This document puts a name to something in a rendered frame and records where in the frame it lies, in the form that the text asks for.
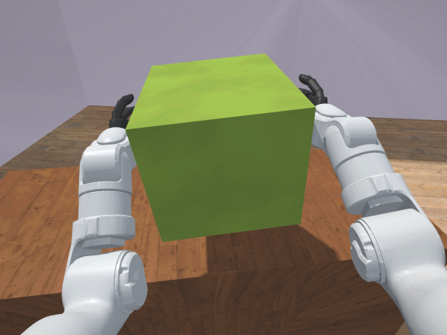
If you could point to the robot left hand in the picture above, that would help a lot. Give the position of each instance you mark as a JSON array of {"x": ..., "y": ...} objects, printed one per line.
[{"x": 120, "y": 114}]

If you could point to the robot right hand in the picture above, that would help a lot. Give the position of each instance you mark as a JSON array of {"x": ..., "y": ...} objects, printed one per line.
[{"x": 317, "y": 97}]

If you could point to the right robot upper arm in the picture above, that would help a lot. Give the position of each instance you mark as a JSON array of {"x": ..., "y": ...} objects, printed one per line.
[{"x": 400, "y": 251}]

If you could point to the left robot upper arm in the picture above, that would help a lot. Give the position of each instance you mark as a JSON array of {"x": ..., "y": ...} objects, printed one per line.
[{"x": 100, "y": 292}]

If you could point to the robot right forearm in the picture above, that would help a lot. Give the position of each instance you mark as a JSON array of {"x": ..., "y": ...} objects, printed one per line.
[{"x": 369, "y": 184}]

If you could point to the carton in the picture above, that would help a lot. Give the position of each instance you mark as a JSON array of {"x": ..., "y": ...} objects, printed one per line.
[{"x": 222, "y": 146}]

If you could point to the pedestal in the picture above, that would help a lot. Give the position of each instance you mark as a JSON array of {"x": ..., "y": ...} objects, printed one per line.
[{"x": 289, "y": 280}]

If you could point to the robot left forearm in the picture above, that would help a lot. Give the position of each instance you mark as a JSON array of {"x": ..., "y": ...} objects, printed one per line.
[{"x": 105, "y": 190}]

